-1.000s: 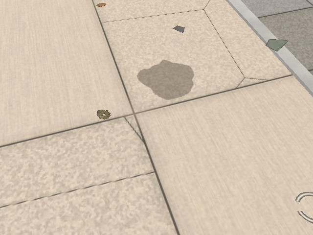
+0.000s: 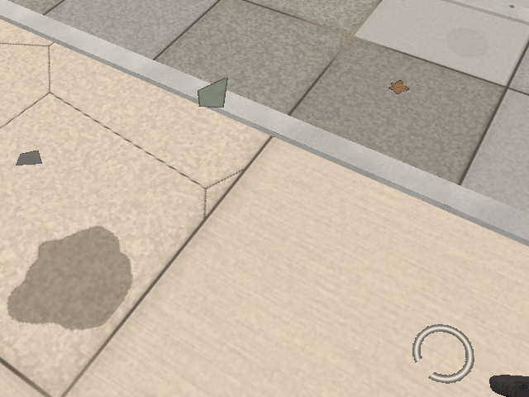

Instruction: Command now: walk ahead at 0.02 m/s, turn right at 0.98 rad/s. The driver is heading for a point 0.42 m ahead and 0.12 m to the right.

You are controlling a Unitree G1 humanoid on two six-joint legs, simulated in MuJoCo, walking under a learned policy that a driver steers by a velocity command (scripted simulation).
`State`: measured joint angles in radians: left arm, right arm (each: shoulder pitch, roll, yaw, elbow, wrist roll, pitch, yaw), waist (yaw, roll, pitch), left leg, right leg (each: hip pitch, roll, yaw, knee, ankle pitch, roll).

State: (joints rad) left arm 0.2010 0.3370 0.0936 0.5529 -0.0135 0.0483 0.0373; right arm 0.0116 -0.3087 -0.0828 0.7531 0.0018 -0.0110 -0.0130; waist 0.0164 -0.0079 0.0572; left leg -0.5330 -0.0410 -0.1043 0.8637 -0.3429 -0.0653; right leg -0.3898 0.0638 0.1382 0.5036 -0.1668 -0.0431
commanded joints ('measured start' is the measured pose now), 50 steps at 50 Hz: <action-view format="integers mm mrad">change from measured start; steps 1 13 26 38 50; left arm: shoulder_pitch -52 -17 -236 125 112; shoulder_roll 181 125 65 68 140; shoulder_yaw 59 28 -21 -44 -7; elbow -96 -89 -99 119 207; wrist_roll -4 9 52 49 1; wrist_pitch -6 -40 -10 -114 -125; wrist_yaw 9 -30 -159 -45 18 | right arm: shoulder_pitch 8 130 396 347 205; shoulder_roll -65 -128 -178 -58 -65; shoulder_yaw -11 -30 -30 20 19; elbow -50 -84 -8 20 -48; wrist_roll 7 11 -51 -26 -9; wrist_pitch -11 -54 -70 -48 -92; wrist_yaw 10 -22 5 40 87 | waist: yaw -15 -31 -113 -21 -86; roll -132 136 159 -67 -102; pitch -224 -62 88 -57 -117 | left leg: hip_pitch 57 445 517 -124 245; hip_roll -33 304 389 132 -37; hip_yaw -15 -246 187 34 166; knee -134 -684 -816 362 -334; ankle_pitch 36 -308 -195 57 522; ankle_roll -7 159 149 114 120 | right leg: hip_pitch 186 -520 -424 363 363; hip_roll -206 -115 -154 -310 -231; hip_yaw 314 -72 -156 14 -176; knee -98 822 408 -167 -126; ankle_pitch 209 -109 -66 523 810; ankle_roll -165 64 17 -51 -50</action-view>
